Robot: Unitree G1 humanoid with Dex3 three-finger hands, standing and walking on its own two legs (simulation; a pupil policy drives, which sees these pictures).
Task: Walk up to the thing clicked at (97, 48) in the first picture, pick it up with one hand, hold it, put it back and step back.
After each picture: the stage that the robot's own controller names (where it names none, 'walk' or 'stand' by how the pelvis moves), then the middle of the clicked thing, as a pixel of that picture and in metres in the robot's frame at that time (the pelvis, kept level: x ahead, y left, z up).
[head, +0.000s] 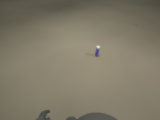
stand; (97, 51) +1.40 -0.13 -0.66
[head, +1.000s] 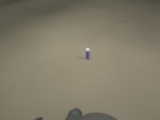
walk; (87, 53) +1.27 +0.15 -0.64
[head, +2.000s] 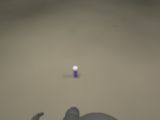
walk; (75, 72) +0.78 +0.26 -0.64
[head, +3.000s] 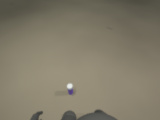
walk; (70, 89) +0.46 +0.21 -0.64
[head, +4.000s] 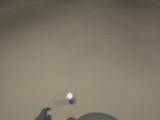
stand; (70, 99) +0.38 +0.23 -0.65
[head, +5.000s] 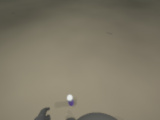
stand; (70, 100) +0.36 +0.21 -0.65
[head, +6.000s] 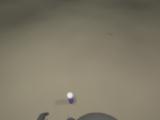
stand; (70, 98) +0.40 +0.22 -0.66
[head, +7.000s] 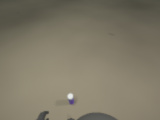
stand; (71, 99) +0.38 +0.21 -0.66
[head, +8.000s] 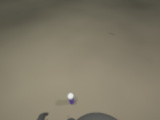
go down; (71, 99) +0.38 +0.21 -0.66
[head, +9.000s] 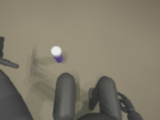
go down; (57, 55) +0.46 +0.25 -0.28
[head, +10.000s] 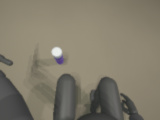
approach; (58, 57) +0.46 +0.25 -0.26
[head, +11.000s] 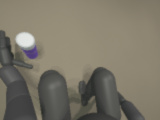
close in; (29, 48) +0.45 +0.29 -0.16
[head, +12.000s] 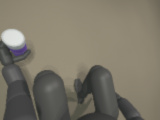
close; (18, 47) +0.44 +0.30 -0.16
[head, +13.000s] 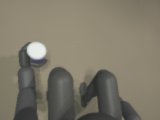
lift; (37, 55) +0.37 +0.29 -0.13
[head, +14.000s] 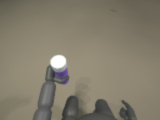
lift; (61, 72) +0.33 +0.18 +0.04
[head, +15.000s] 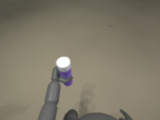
hold; (66, 73) +0.33 +0.16 +0.04
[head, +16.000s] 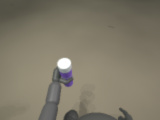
hold; (66, 74) +0.33 +0.16 +0.03
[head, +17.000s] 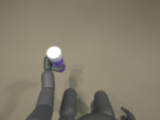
crouch; (58, 62) +0.41 +0.21 -0.02
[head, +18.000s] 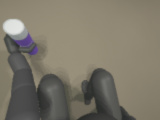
lower; (25, 41) +0.49 +0.29 -0.10
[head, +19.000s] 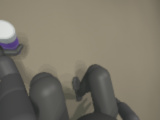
lower; (9, 42) +0.46 +0.32 -0.17
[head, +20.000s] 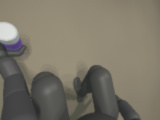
lower; (13, 43) +0.45 +0.32 -0.16
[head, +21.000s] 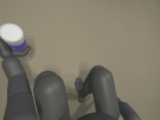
lower; (18, 44) +0.45 +0.31 -0.16
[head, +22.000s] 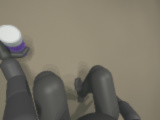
rest; (16, 45) +0.45 +0.31 -0.17
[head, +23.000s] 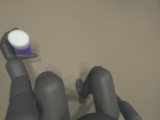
open; (23, 47) +0.45 +0.30 -0.17
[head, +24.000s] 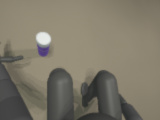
stand; (43, 46) +0.46 +0.28 -0.19
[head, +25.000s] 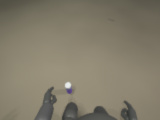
stand; (68, 88) +0.42 +0.21 -0.55
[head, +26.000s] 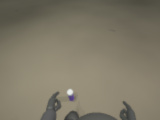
stand; (70, 95) +0.41 +0.21 -0.60
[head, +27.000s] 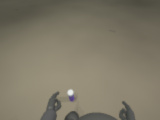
stand; (71, 95) +0.41 +0.20 -0.60
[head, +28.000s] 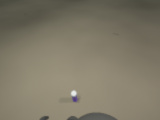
stand; (74, 96) +0.42 +0.20 -0.65
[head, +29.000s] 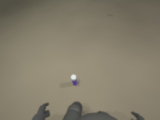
walk; (74, 80) +0.52 +0.21 -0.62
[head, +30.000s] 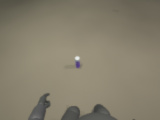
walk; (77, 62) +0.81 +0.20 -0.62
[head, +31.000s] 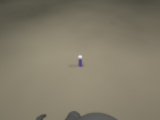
stand; (80, 61) +1.05 +0.23 -0.64
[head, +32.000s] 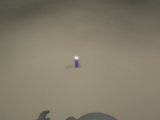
stand; (76, 62) +1.03 +0.24 -0.66
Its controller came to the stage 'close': yes
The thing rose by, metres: 0.69
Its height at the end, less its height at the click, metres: +0.00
